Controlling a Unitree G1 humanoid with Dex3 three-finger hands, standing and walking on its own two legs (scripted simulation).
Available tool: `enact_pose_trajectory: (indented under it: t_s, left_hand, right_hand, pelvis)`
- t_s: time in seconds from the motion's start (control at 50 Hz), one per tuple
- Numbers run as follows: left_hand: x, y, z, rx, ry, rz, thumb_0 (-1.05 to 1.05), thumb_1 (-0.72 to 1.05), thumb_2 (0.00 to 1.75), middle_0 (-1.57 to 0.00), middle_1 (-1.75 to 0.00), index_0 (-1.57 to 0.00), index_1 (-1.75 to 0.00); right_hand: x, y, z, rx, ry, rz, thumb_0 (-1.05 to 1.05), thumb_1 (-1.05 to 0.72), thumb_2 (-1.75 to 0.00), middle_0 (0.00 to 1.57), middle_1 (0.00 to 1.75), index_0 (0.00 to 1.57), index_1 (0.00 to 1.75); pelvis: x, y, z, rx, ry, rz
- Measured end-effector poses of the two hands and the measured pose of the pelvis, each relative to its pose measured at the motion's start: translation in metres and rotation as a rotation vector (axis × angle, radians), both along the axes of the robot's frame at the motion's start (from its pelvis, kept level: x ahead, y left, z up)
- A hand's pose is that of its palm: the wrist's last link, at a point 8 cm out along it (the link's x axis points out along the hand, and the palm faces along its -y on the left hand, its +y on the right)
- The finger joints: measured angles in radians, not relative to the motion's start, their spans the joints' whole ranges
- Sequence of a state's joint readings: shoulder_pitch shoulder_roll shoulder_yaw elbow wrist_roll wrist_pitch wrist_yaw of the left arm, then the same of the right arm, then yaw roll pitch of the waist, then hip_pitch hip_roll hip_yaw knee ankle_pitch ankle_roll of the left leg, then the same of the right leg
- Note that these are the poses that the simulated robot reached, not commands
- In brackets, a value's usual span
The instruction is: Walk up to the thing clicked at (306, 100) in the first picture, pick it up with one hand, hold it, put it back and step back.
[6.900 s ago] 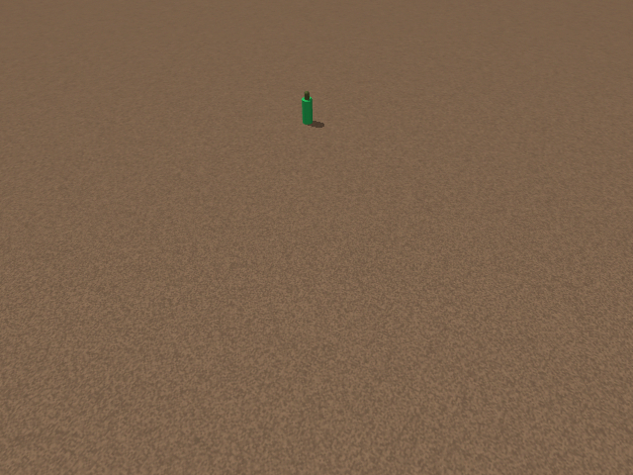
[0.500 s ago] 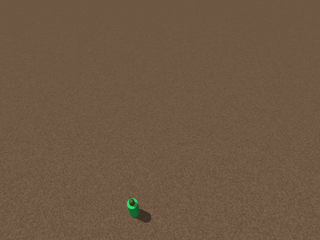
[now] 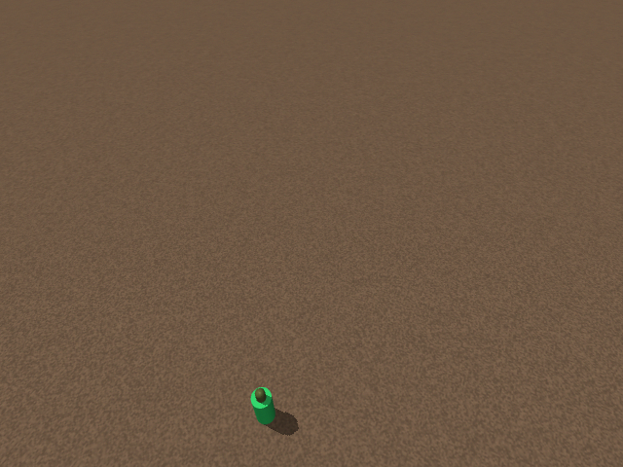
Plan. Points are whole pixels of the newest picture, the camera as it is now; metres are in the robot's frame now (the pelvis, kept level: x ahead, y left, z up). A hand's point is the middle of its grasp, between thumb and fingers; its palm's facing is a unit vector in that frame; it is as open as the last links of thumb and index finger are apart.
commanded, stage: stand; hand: left
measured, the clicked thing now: (262, 403) +0.45 +0.15 -0.69
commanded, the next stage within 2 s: go down in 1.96 s
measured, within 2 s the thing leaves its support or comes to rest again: neither
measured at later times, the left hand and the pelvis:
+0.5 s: hand out of the picture +0.08 +0.25 -0.15, palm faces -0.02 -0.94 -0.35, open 7.4 cm; pelvis +0.00 +0.00 +0.00, yaw +0 degrees
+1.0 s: hand out of the picture +0.07 +0.25 -0.15, palm faces -0.01 -0.94 -0.35, open 7.4 cm; pelvis +0.01 +0.00 +0.00, yaw +1 degrees
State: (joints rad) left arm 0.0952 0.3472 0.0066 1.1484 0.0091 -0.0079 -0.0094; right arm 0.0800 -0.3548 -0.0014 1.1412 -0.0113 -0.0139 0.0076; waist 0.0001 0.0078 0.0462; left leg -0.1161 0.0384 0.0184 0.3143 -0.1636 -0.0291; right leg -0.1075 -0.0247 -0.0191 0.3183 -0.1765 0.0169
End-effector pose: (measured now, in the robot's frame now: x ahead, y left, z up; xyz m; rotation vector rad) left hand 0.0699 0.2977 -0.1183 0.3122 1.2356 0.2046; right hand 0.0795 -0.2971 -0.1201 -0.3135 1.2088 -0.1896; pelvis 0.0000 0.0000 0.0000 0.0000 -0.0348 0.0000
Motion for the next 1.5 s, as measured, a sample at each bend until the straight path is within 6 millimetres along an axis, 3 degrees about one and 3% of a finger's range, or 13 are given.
enact_pose_trajectory:
  t_s: [0.72, 1.5]
  left_hand:
    - [-0.003, 0.0, 0.002, 0.007, 0.005, 0.003, 0.0, 0.9, 0.9, -0.21, -0.3, -0.2, -0.3]
    - [0.003, -0.002, 0.002, 0.01, 0.01, 0.007, 0.0, 0.9, 0.9, -0.21, -0.3, -0.2, -0.3]
  right_hand:
    - [-0.008, -0.002, -0.002, 0.002, 0.027, 0.002, 0.0, -0.9, -0.9, 0.21, 0.3, 0.2, 0.3]
    - [0.0, -0.003, -0.004, 0.005, 0.032, 0.005, 0.0, -0.9, -0.9, 0.21, 0.3, 0.2, 0.3]
  pelvis:
    - [0.003, -0.002, 0.0, 0.0, 0.0, 0.007]
    - [0.011, -0.004, 0.0, 0.002, 0.005, 0.009]
